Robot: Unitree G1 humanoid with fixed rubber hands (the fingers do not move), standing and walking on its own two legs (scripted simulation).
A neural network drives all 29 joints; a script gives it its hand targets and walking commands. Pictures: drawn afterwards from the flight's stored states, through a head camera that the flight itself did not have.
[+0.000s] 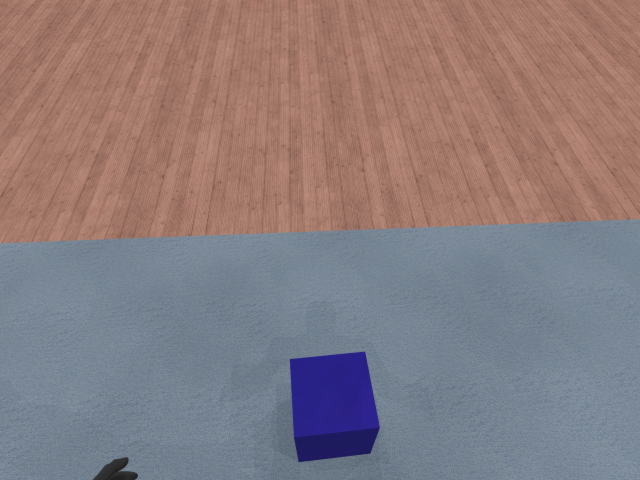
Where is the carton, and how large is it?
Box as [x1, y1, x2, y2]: [290, 352, 379, 461]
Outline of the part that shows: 364,352 290,359 294,439 299,461 370,452 379,426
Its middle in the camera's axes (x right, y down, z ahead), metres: +0.03 +0.47 +1.09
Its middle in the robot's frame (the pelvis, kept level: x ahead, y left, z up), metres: +0.44 +0.00 -0.66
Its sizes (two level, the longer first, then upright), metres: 0.210 0.200 0.250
